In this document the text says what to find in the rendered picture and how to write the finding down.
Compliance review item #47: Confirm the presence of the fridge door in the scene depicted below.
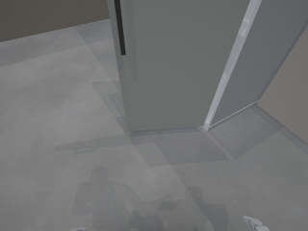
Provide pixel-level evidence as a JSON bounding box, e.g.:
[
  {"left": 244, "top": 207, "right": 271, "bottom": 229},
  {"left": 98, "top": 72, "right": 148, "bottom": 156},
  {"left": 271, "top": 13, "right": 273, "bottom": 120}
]
[{"left": 107, "top": 0, "right": 250, "bottom": 131}]

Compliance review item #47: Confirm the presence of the handle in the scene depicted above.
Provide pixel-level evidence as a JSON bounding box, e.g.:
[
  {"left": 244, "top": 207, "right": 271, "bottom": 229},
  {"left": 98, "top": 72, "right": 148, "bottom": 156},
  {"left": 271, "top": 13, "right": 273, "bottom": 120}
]
[{"left": 114, "top": 0, "right": 126, "bottom": 56}]

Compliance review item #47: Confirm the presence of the robot right hand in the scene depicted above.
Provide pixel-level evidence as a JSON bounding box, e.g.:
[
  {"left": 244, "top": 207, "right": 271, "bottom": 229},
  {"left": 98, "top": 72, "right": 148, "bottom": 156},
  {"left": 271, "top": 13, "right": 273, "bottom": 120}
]
[{"left": 242, "top": 216, "right": 270, "bottom": 231}]

